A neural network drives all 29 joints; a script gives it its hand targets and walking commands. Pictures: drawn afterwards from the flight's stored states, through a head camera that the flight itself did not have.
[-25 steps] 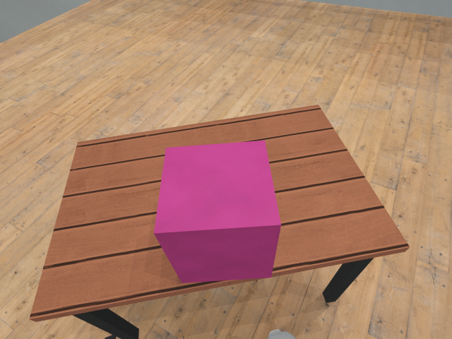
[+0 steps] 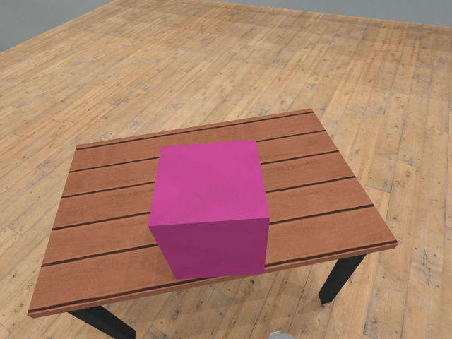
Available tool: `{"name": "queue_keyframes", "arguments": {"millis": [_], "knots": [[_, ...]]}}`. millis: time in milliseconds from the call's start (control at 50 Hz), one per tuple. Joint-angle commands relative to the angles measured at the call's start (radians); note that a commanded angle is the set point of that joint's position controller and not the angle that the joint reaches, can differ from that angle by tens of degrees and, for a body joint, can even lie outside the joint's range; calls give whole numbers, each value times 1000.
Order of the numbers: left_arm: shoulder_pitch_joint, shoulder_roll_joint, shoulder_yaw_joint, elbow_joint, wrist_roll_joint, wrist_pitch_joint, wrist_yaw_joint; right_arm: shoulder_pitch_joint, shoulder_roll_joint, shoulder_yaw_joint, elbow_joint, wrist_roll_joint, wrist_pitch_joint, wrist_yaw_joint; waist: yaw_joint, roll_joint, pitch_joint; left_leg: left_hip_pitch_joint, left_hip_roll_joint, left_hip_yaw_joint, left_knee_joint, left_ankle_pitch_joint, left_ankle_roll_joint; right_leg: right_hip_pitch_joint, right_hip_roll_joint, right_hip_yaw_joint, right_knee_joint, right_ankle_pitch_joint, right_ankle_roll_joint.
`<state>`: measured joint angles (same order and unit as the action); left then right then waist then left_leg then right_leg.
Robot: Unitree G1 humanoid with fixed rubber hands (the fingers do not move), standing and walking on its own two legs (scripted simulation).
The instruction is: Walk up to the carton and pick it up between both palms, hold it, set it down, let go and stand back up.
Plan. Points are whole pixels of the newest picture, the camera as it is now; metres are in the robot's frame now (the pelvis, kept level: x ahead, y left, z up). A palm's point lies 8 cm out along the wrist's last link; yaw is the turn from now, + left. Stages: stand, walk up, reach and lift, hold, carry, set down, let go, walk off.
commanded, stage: walk up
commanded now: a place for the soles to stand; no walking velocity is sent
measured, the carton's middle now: (214, 212) +0.41 +0.05 -0.06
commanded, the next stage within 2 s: reach and lift in 0.42 s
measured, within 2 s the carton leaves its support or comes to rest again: neither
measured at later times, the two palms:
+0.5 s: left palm out of the picture +0.09 +0.25 -0.12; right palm out of the picture +0.08 -0.27 -0.14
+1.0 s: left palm out of the picture +0.16 +0.24 -0.09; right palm out of the picture +0.14 -0.22 -0.12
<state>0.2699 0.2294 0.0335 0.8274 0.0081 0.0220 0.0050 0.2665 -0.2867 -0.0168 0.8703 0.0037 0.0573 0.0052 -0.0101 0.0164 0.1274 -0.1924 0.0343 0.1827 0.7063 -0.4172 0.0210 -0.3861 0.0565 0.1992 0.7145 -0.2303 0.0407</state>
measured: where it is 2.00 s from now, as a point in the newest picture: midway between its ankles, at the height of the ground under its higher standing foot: outside the picture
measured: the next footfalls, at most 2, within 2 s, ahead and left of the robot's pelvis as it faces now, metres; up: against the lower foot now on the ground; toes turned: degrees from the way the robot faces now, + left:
none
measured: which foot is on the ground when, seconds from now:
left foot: down 0.00-1.00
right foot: down 0.00-1.00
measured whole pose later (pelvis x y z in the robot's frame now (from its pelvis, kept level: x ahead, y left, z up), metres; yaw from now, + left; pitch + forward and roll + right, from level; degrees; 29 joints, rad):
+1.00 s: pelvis +0.01 -0.03 -0.01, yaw +6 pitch -3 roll +0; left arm 0.11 0.26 0.06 0.49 0.01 0.30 -0.02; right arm 0.24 -0.09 -0.04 0.68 -0.03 -0.14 -0.06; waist -0.03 0.02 0.17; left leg -0.31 0.06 0.03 0.84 -0.48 -0.03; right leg -0.44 0.03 0.01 0.80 -0.30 -0.01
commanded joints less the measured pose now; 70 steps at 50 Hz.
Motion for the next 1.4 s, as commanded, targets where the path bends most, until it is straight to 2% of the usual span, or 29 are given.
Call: {"name": "queue_keyframes", "arguments": {"millis": [0, 40, 80, 140, 200, 260, 300, 360, 400, 420, 440, 460, 480, 500, 520, 540, 580, 600, 620, 640, 720, 760, 840, 860, 940, 980, 1060, 1120, 1380], "knots": [[-20, 230, 62, -99, -6, -30, 11, 13, -152, -43, -92, 2, -16, -5, -13, -86, -11, -21, 46, -147, -192, -41, 23, -95, -116, 202, -295, -119, -106], [-27, 245, 67, -94, -4, -28, 19, 81, -150, -49, -75, -4, -19, -7, -30, -167, -61, 56, 17, -153, -167, -38, 15, -121, -126, 264, -368, -222, -118], [-32, 221, 59, -96, -1, -22, 23, 108, -154, -52, -63, -5, -32, -9, -36, -179, -107, 96, 31, -173, -204, 2, 23, -95, -114, 238, -350, -193, -109], [-30, 185, 49, -93, 0, -21, 22, 84, -171, -53, -60, -5, -50, -12, -17, -85, -78, 17, 108, -203, -312, 2, 51, -42, -61, 110, -221, -84, -76], [14, 158, 40, -87, 6, -24, 21, 3, -200, -52, -82, -2, -51, -17, 12, 25, -62, -103, 235, -239, -387, 23, 121, 50, -3, -43, -27, -18, -46], [44, 150, 46, -73, 7, -26, 15, -54, -193, -49, -95, 0, -42, -16, 33, 68, -57, -198, 256, -204, -370, 56, 140, 123, -17, -69, 26, -45, -54], [34, 169, 49, -78, 1, -31, 11, -49, -189, -44, -86, 0, -30, -12, 30, -10, -28, -202, 198, -160, -301, -18, 92, 115, -50, -16, -76, -11, -64], [9, 250, 65, -73, -5, -33, 16, 34, -158, -48, -74, -2, -9, -11, -7, -166, -67, 18, 7, -128, -68, -7, 6, -82, -154, 301, -345, -79, -142], [-32, 266, 63, -78, -4, -24, 27, 114, -142, -46, -54, -2, -12, -11, -35, -183, -91, 44, -25, -173, -88, -35, -9, -80, -183, 386, -393, -126, -179], [-651, 233, -46, -278, -65, 177, 46, -525, -59, -156, -152, -118, -122, 26, -82, -70, -110, -300, 67, -151, -45, -150, -35, -139, -68, -165, -26, -319, -129], [-493, 184, -51, -249, -21, 296, 54, -379, -118, -174, -155, -145, -121, 58, -20, -35, -33, -433, 71, -132, -54, -216, -14, -27, -66, -206, 70, -271, -130], [-487, 197, -13, -294, 1, 362, 45, -341, -135, -181, -195, -129, -105, 69, -19, -75, -144, -377, 67, -105, -35, -155, -20, -5, -78, -209, 83, -189, -122], [-476, 205, -3, -351, 4, 419, 37, -302, -138, -178, -224, -104, -72, 67, -19, -49, -218, -331, 63, -91, -16, -142, -26, 19, -78, -192, 68, -154, -121], [-453, 189, -6, -391, 18, 463, 30, -275, -145, -170, -241, -71, -48, 63, -1, 4, -232, -378, 85, -105, -38, -186, -25, 94, -60, -201, 98, -118, -121], [-416, 151, -18, -390, 49, 490, 21, -218, -156, -175, -214, -49, -30, 54, -31, 74, -222, -526, 145, -145, -96, -289, 4, 247, -20, -233, 175, -19, -105], [-345, 128, 0, -432, 75, 495, 11, -167, -183, -158, -228, -28, -25, 47, -17, 118, -264, -631, 166, -156, -157, -251, 27, 421, 7, -250, 245, 90, -93], [-251, 133, 43, -439, 104, 486, -11, -93, -160, -129, -235, 3, -23, 19, -32, 30, -283, -590, 144, -121, -125, -58, 30, 510, 14, -237, 208, 156, -89], [-242, 140, 51, -454, 119, 481, -19, -96, -154, -123, -236, 3, -21, 6, -33, 28, -237, -566, 143, -123, -131, -84, 36, 503, 27, -236, 173, 131, -86], [-218, 117, 33, -485, 126, 475, -20, -94, -173, -126, -248, 12, -22, -1, -40, 86, -210, -610, 161, -148, -165, -125, 48, 558, 51, -253, 187, 155, -78], [-220, 103, 31, -495, 125, 456, -25, -107, -177, -129, -262, -4, -27, -9, -48, 59, -174, -680, 161, -138, -190, -160, 67, 585, 56, -250, 184, 139, -69], [-250, 167, 75, -514, 108, 374, -12, -97, -32, -98, -252, -32, -103, -48, -36, -13, -179, -429, 60, -67, -63, -12, 31, 302, -27, -179, 26, 28, -84], [-286, 189, 84, -533, 90, 342, 3, -124, -3, -94, -280, -33, -145, -51, -18, 11, -188, -399, 46, -72, -56, -30, 19, 236, -38, -169, 4, -3, -82], [-313, 219, 101, -548, 52, 294, 1, -124, 50, -84, -326, -51, -194, -71, -28, -32, -225, -374, 29, -59, -60, 11, 19, 258, -58, -151, -25, 65, -63], [-302, 224, 108, -548, 42, 281, 3, -108, 63, -67, -328, -35, -206, -72, -9, -10, -255, -371, 29, -67, -60, 17, 18, 291, -64, -140, -25, 66, -61], [-279, 224, 102, -524, 3, 226, -14, -82, 90, -62, -360, -35, -255, -79, -22, -2, -256, -357, 21, -75, -110, 52, 23, 328, -55, -160, -36, 108, -50], [-265, 217, 86, -529, -8, 201, -16, -60, 92, -56, -354, -20, -274, -81, -19, 47, -269, -365, 37, -92, -146, 13, 31, 377, -42, -167, -43, 106, -47], [-244, 231, 81, -491, -40, 157, -40, -48, 129, -32, -359, -27, -302, -96, -22, -19, -240, -304, 13, -70, -159, 81, 28, 347, -57, -164, -109, 108, -48], [-221, 223, 88, -458, -37, 128, -42, -35, 137, -25, -344, -14, -319, -91, 1, 1, -194, -301, 11, -73, -192, 101, 27, 375, -54, -162, -136, 97, -53], [-223, 188, 48, -438, -58, -82, -40, -40, 165, -25, -288, 27, -432, -82, -7, 33, -150, -140, -10, -101, -291, 181, -8, 387, -51, -172, -251, 118, -51]]}}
